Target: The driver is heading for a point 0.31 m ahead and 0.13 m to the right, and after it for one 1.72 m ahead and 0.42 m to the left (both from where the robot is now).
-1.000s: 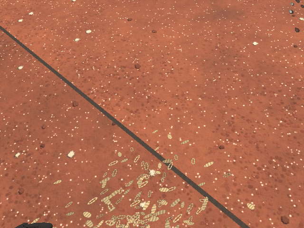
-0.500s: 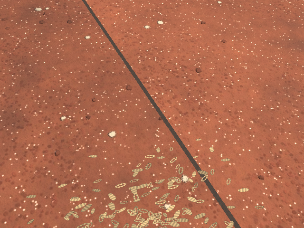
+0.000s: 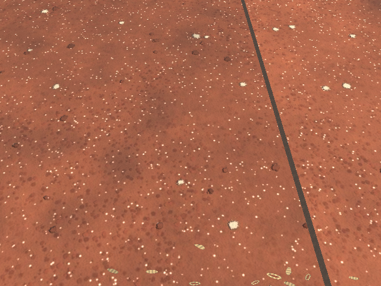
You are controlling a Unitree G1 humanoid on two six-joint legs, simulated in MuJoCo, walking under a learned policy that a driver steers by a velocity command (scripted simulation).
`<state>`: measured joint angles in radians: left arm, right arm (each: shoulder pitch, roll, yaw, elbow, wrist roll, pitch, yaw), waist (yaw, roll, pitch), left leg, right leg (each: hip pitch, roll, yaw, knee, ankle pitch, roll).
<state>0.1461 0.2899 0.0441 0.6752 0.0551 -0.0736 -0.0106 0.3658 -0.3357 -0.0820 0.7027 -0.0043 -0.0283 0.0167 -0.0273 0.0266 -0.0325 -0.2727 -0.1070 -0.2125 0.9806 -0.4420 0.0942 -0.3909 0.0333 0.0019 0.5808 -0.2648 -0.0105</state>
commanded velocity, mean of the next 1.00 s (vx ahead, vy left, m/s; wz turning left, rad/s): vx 0.61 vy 0.00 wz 0.30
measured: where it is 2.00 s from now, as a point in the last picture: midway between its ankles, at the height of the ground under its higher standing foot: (197, 216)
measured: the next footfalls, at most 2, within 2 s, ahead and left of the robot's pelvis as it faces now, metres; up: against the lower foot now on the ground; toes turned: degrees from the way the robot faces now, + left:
left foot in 0.34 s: +0.42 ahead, +0.10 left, +0.00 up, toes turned -8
right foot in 0.68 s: +0.75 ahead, -0.15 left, +0.00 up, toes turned +7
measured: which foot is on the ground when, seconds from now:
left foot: up 0.00-0.32, down 0.34-0.68, up 0.70-1.00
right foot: down 0.00-0.32, up 0.34-0.66, down 0.68-1.00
